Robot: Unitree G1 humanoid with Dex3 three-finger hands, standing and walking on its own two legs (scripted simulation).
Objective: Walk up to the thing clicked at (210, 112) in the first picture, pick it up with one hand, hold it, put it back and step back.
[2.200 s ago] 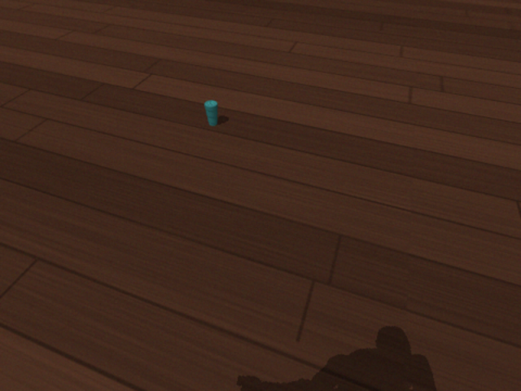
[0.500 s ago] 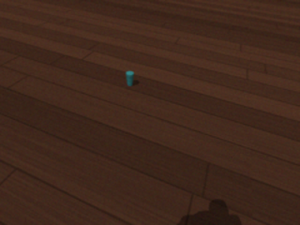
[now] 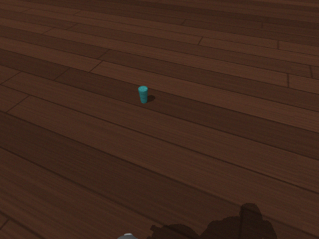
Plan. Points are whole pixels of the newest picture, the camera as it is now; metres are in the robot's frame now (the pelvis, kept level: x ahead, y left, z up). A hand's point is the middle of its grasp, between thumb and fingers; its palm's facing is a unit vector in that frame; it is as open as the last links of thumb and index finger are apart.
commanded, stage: walk up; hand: left
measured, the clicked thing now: (143, 95) +1.45 +0.17 -0.69
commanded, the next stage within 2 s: none
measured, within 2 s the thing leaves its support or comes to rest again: neither
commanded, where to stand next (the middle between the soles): +1.12 -0.03 m, yaw +1 degrees
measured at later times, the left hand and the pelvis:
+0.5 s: hand (69, 182) +0.34 +0.32 -0.14, palm faces -0.13 -0.94 -0.32, open 7.4 cm; pelvis +0.26 +0.05 +0.01, yaw -3 degrees
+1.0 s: hand (101, 126) +0.57 +0.26 -0.13, palm faces -0.06 -0.93 -0.35, open 7.4 cm; pelvis +0.50 -0.01 +0.00, yaw -1 degrees
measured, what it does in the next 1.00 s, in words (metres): walks ahead: left foot, then right foot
